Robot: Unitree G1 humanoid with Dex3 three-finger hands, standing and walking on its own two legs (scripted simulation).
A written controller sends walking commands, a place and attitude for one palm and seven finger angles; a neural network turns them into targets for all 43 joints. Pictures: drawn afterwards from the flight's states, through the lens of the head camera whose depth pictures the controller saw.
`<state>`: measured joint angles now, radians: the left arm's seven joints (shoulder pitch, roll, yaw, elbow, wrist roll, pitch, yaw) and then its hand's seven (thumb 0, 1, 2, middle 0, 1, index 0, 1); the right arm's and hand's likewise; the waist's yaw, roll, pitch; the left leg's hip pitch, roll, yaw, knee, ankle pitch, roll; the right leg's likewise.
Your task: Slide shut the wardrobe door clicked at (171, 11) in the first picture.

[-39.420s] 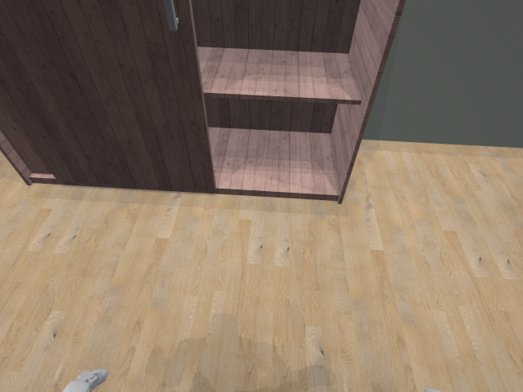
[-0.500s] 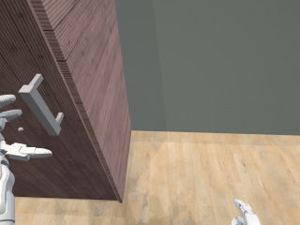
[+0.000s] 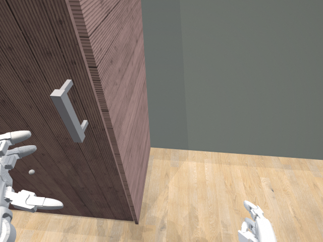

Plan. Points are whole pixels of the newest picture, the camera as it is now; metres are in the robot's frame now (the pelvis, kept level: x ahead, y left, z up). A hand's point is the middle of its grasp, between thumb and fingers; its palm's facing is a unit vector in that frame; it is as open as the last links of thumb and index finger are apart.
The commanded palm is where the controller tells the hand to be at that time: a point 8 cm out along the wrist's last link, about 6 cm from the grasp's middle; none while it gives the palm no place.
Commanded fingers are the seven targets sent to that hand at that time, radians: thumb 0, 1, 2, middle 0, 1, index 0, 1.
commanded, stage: slip the hand off the handle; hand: left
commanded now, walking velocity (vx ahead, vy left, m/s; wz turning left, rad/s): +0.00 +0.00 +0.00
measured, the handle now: (73, 112) +0.34 +0.26 +0.16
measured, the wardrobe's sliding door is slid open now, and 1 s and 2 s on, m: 0.00 0.00 0.00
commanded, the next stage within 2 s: draw the hand back to the body in 0.14 s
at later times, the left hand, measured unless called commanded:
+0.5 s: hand (46, 174) +0.19 +0.25 +0.15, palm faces +0.23 -0.96 -0.15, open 14.7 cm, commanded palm +0.13 +0.31 +0.15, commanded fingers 0.00 -0.55 0.20 -0.25 -1.15 -0.25 -1.15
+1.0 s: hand (34, 178) +0.18 +0.26 +0.15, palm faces +0.50 -0.77 -0.40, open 13.3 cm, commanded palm +0.13 +0.30 +0.17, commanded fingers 0.00 0.10 0.51 -0.23 -0.77 -0.23 -0.77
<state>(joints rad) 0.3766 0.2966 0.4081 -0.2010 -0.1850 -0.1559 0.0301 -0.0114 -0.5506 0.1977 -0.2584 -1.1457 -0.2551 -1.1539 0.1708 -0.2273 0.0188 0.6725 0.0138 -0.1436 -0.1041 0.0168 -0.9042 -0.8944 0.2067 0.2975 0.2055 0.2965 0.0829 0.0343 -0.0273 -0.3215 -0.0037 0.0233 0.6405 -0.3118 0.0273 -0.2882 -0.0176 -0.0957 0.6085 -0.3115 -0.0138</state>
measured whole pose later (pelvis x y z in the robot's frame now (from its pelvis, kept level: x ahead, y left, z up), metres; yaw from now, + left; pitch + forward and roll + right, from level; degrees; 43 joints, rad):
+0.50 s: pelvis +0.00 -0.02 +0.01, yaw +1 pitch -4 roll -1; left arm 0.38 0.38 0.43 -0.21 -0.38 0.02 -0.26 -0.01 -0.55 0.20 -0.26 -1.15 -0.25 -1.15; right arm 0.20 -0.24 0.05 0.68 0.07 -0.22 -0.16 0.02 -0.90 -0.89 0.21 0.30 0.21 0.30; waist 0.06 0.06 0.01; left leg -0.22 0.02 0.00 0.57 -0.28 0.00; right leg -0.18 0.01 -0.12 0.53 -0.28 -0.04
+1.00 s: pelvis +0.00 -0.02 +0.01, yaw +0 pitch -5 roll -1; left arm 0.50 0.34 0.37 -0.34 -0.11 -0.06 0.12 -0.01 -0.23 0.35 -0.25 -0.96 -0.24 -0.97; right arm 0.22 -0.23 0.01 0.64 0.01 -0.25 -0.10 0.02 -0.90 -0.89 0.21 0.30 0.20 0.30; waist 0.08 0.07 0.05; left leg -0.15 0.02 0.01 0.48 -0.24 0.00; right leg -0.11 0.02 -0.10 0.42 -0.23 -0.04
